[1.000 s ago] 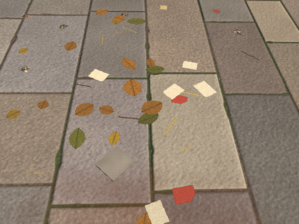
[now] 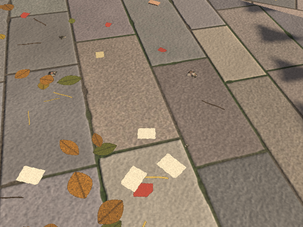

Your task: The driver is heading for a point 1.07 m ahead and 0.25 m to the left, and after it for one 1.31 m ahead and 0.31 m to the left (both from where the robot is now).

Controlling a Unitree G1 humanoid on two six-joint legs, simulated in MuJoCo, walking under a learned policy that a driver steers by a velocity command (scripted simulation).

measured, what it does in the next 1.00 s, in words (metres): walks ahead, turning left: right foot, then left foot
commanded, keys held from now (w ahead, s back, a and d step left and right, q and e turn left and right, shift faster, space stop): w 0.16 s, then w+q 0.84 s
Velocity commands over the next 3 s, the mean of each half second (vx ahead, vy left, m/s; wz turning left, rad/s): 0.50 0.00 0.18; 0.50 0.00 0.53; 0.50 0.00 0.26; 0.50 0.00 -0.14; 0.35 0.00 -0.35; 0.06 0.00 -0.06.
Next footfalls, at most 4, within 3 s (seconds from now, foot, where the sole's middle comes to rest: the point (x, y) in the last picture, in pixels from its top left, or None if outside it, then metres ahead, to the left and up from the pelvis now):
0.24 right None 0.30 -0.12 -0.78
0.80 left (126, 217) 0.55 0.10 -0.78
1.34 right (128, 148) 0.91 0.10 -0.78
1.86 left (71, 130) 1.03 0.42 -0.78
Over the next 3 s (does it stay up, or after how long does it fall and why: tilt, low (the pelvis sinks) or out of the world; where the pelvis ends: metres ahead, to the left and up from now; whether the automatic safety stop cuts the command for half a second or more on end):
stays up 1.24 0.39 0.00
